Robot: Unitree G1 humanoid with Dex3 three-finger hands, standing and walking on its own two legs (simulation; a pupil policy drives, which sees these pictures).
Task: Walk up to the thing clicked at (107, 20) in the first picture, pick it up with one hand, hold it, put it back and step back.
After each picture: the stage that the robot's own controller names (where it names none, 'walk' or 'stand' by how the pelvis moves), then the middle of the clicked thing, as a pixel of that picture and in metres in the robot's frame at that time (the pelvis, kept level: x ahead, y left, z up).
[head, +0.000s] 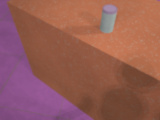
stand; (108, 19) +0.69 -0.10 +0.05
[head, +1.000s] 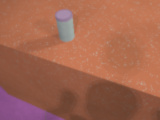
walk; (65, 26) +0.58 +0.12 +0.07
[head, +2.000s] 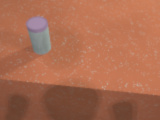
rise first; (39, 36) +0.47 +0.18 +0.09
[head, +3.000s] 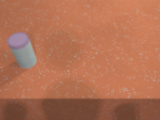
stand; (23, 51) +0.43 +0.23 +0.08
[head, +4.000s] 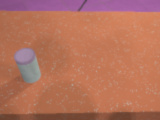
stand; (28, 66) +0.40 +0.21 +0.05
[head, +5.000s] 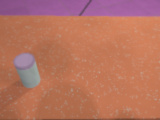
stand; (28, 71) +0.38 +0.21 +0.05
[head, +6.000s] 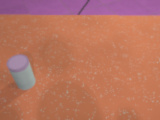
stand; (22, 72) +0.37 +0.23 +0.05
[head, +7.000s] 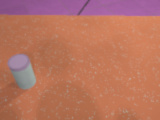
stand; (23, 72) +0.38 +0.23 +0.05
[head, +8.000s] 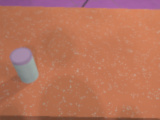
rise first; (25, 66) +0.38 +0.23 +0.05
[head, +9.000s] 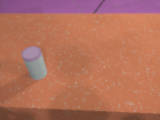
rise first; (35, 63) +0.41 +0.23 +0.06
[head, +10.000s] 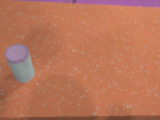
go down; (21, 64) +0.39 +0.21 +0.07
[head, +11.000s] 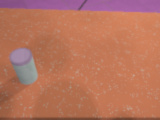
go down; (24, 67) +0.39 +0.21 +0.06
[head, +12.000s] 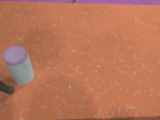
close in; (20, 66) +0.37 +0.21 +0.08
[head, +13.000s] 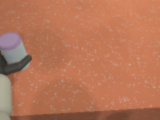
close; (14, 52) +0.42 +0.23 +0.09
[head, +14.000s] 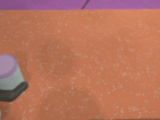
lift; (8, 77) +0.30 +0.22 +0.14
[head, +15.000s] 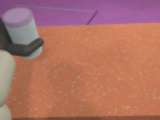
lift; (24, 34) +0.34 +0.17 +0.27
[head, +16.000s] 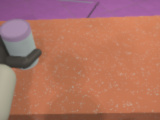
hold; (21, 46) +0.32 +0.18 +0.24
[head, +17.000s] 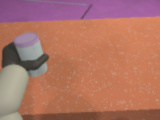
crouch; (31, 55) +0.36 +0.17 +0.18
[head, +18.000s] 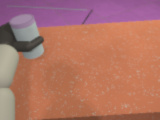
crouch; (28, 37) +0.39 +0.18 +0.23
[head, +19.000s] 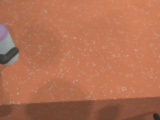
lower; (2, 45) +0.43 +0.25 +0.10
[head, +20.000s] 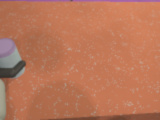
lower; (9, 59) +0.39 +0.24 +0.10
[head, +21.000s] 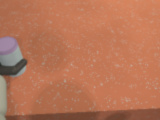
lower; (11, 57) +0.40 +0.24 +0.09
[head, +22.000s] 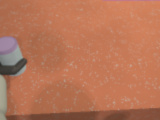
lower; (10, 57) +0.40 +0.24 +0.09
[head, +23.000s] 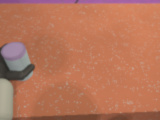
loosen; (18, 62) +0.38 +0.22 +0.09
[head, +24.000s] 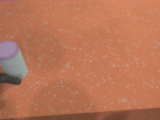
withdraw; (12, 61) +0.39 +0.23 +0.09
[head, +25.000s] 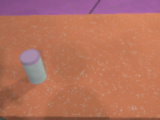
sink last; (33, 67) +0.39 +0.22 +0.07
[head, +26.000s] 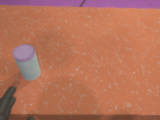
stand; (27, 63) +0.39 +0.22 +0.06
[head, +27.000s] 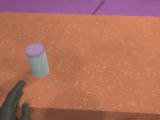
stand; (38, 60) +0.42 +0.21 +0.08
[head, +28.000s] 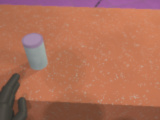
stand; (35, 52) +0.42 +0.21 +0.11
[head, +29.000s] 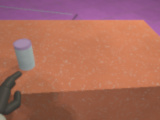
walk; (24, 55) +0.50 +0.23 +0.09
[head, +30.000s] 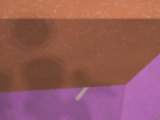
walk; out of the picture +0.66 +0.34 +0.10
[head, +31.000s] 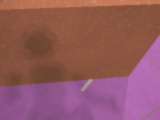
walk; out of the picture +0.78 +0.33 +0.08
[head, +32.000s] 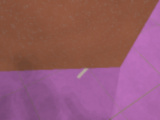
walk; out of the picture +0.99 +0.32 +0.07
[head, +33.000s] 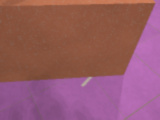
stand; out of the picture +1.01 +0.35 +0.06
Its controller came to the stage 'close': yes
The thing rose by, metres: 0.24
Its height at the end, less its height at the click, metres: +0.00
